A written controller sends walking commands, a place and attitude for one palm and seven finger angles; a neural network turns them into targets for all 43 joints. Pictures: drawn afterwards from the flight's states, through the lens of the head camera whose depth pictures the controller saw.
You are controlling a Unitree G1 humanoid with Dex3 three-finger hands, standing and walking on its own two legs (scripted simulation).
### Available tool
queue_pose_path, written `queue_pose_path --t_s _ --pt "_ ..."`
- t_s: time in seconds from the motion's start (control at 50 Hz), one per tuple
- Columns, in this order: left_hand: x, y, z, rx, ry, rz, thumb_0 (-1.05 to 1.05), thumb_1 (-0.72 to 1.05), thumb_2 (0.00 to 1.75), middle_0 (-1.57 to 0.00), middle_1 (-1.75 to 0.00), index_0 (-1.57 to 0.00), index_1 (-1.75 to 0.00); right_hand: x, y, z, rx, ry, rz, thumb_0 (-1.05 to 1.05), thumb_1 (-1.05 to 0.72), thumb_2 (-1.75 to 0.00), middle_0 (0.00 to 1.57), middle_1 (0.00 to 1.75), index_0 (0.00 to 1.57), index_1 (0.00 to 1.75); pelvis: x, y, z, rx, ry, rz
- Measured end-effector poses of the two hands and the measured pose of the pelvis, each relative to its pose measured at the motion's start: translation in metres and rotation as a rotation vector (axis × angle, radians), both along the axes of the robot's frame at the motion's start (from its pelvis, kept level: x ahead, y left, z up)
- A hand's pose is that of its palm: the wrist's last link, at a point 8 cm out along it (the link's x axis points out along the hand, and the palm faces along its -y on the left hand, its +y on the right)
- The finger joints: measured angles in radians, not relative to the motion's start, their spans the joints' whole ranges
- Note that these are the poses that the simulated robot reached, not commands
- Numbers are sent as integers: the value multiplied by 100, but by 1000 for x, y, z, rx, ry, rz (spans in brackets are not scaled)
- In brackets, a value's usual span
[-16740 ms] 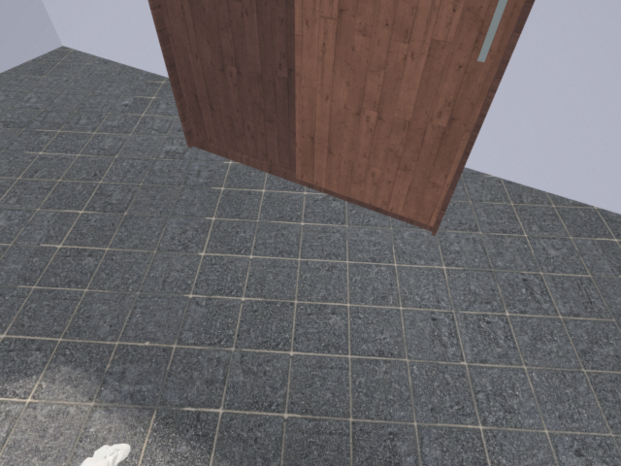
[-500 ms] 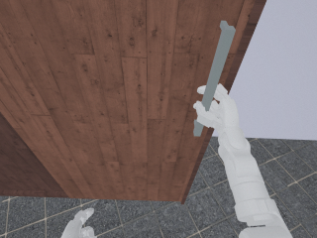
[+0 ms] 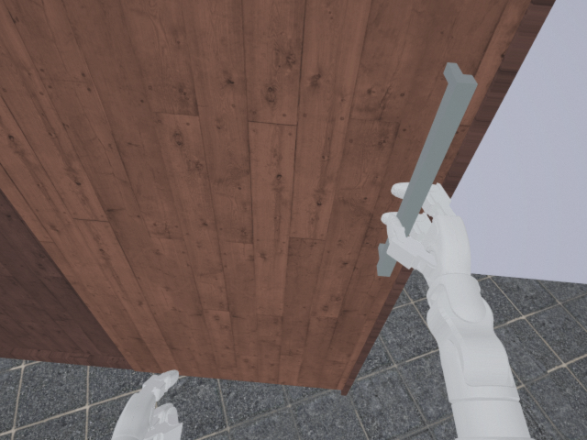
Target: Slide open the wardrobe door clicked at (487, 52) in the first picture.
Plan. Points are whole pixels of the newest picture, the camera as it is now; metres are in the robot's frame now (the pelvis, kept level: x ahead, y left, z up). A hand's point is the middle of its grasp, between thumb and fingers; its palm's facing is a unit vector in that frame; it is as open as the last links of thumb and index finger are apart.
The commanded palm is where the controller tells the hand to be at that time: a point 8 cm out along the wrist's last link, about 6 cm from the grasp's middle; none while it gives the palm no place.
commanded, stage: tug the door sideways, standing still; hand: right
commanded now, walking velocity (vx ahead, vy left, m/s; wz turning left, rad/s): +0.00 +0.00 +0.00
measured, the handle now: (411, 190) +0.41 -0.10 +0.17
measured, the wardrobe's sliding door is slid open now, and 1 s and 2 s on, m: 0.00 0.01 0.03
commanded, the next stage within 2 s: step sideways, sliding the door along in 0.92 s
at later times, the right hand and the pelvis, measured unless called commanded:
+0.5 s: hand (389, 236) +0.35 -0.08 +0.13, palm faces +0.02 +1.00 -0.04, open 5.7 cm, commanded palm +0.33 -0.07 +0.14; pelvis +0.00 +0.00 -0.01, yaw -6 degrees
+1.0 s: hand (384, 237) +0.35 -0.07 +0.13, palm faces +0.00 +1.00 -0.05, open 5.9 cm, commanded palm +0.33 -0.07 +0.13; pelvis -0.04 -0.01 -0.01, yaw -6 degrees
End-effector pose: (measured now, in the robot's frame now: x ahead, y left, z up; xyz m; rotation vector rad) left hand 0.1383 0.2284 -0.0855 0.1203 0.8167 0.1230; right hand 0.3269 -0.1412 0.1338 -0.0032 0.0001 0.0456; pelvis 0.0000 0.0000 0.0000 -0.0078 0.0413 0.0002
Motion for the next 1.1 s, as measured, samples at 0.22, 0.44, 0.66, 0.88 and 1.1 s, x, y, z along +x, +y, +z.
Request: queue_pose_path --t_s 0.22,0.44,0.66,0.88,1.1 --pt "38 -5 -8 37 43 -89 1 90 90 -20 -30 -20 -30 5 4 1 -15 9 -11 1 -74 -84 32 134 31 136 15 0 -2 5 11 -57" --pt "49 -34 -14 -12 23 -182 1 90 90 -20 -30 -20 -30 5 8 1 -31 1 -68 0 -75 -85 34 136 31 139 4 -1 -6 6 9 -103" --pt "16 -43 -22 -30 56 -189 1 90 90 -21 -30 -20 -30 3 10 1 -46 -1 -67 0 -79 -82 31 137 24 140 -16 -6 -8 10 5 -111" --pt "-28 -33 -30 -7 112 -140 1 90 90 -20 -30 -20 -30 3 12 1 -49 -4 -48 0 -79 -81 30 137 23 140 -32 -13 -9 15 -1 -101" --pt "-48 -30 -33 13 128 -83 1 90 90 -21 -30 -20 -30 6 11 0 -85 -37 -3 -1 -75 -81 33 136 26 140 -43 -14 -9 11 -12 -72"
